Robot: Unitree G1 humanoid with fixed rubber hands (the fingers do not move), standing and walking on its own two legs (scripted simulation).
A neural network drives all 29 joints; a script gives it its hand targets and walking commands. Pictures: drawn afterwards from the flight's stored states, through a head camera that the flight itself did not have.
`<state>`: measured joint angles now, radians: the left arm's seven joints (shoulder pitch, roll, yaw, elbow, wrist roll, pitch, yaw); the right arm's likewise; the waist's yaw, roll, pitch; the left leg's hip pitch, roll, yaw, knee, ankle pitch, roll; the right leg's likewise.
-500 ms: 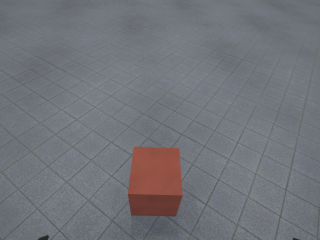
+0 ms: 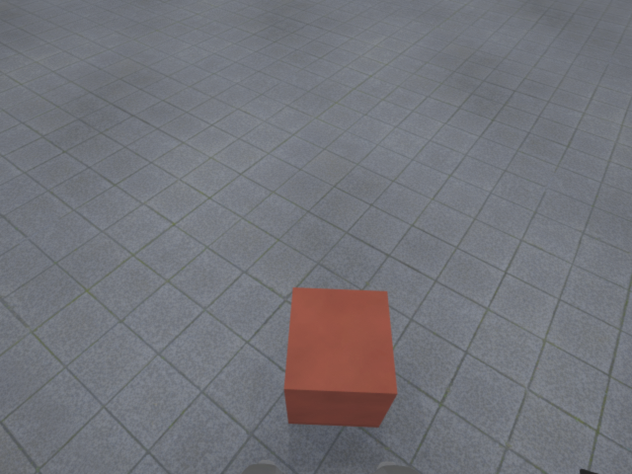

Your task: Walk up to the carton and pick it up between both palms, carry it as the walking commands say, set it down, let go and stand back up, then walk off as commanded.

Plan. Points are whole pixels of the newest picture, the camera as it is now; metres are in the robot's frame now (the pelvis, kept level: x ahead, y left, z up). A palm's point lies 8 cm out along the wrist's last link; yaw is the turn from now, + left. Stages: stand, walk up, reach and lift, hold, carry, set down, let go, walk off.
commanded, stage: walk up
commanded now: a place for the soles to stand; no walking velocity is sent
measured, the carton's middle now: (336, 359) +0.51 -0.04 -0.58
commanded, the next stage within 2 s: reach and lift in 1.28 s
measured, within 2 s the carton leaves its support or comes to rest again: neither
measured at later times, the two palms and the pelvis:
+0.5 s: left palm out of the picture +0.09 +0.31 -0.08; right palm out of the picture +0.10 -0.35 -0.06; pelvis +0.01 -0.02 +0.00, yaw -1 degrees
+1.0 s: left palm out of the picture +0.10 +0.31 -0.08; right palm out of the picture +0.11 -0.36 -0.06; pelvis +0.01 -0.02 +0.00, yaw -1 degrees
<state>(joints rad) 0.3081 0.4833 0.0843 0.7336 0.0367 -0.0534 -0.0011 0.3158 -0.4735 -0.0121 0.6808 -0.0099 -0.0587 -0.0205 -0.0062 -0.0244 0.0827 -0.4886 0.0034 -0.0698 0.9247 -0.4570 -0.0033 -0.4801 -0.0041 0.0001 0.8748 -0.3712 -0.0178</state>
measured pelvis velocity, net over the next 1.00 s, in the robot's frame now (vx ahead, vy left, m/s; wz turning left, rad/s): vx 0.01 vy -0.02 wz -0.02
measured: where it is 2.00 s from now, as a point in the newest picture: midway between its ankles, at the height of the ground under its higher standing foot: outside the picture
